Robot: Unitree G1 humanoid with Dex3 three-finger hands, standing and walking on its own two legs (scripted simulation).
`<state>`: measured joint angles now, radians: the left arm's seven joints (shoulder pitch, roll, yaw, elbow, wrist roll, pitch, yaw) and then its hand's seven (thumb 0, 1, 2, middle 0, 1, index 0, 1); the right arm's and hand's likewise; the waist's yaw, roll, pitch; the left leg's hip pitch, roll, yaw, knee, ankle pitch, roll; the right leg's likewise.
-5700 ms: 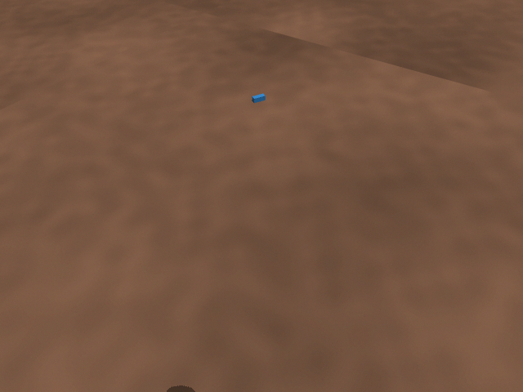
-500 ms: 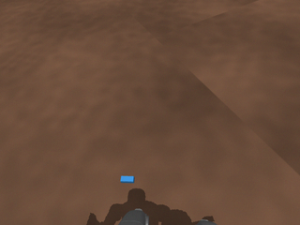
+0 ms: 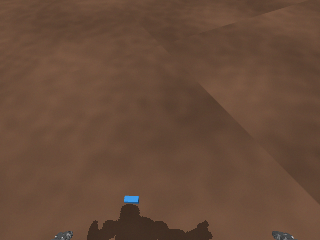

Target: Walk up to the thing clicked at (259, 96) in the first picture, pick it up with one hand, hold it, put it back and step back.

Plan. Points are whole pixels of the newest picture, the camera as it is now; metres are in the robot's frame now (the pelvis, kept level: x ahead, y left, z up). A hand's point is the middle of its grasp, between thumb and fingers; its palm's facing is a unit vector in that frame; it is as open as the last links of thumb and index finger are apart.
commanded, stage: walk up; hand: left
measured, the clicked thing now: (131, 199) +0.42 +0.24 -0.74
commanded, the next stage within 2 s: stand in 0.88 s
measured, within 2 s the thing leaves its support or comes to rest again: neither
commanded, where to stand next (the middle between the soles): +0.05 +0.01 m, yaw +0 degrees
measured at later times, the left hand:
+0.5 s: hand out of the picture +0.09 +0.26 -0.13, palm faces -0.03 -0.93 -0.36, open 7.4 cm
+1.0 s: hand out of the picture +0.10 +0.25 -0.13, palm faces -0.03 -0.93 -0.35, open 7.4 cm
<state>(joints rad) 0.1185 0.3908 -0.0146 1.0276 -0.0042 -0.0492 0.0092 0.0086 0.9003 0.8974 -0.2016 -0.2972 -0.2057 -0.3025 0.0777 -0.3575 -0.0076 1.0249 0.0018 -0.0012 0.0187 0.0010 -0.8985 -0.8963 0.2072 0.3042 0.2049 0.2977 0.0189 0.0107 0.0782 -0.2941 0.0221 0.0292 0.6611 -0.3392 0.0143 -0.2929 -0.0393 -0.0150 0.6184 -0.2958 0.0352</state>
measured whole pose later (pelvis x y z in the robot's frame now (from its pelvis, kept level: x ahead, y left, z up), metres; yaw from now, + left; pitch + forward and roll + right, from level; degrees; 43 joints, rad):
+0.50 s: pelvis +0.01 +0.00 +0.02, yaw -1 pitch -2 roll +0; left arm 0.09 0.36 -0.01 1.15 0.01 -0.03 0.00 0.01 0.90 0.90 -0.20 -0.30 -0.20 -0.30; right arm 0.07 -0.38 -0.02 1.15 -0.01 0.01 0.02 0.00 -0.90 -0.90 0.21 0.30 0.20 0.30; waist 0.01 0.01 0.05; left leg -0.14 0.01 0.05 0.38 -0.21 0.01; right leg -0.16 -0.05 0.00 0.38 -0.18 0.04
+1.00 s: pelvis +0.02 -0.01 +0.02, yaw -1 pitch -2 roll +0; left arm 0.08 0.35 0.00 1.15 0.01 -0.02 0.00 0.01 0.90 0.90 -0.20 -0.30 -0.20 -0.30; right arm 0.09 -0.35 -0.02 1.16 -0.01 -0.01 0.01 0.00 -0.90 -0.90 0.21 0.30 0.20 0.30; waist -0.01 0.01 0.04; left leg -0.10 0.01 0.04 0.32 -0.19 0.00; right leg -0.13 -0.04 -0.01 0.33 -0.17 0.03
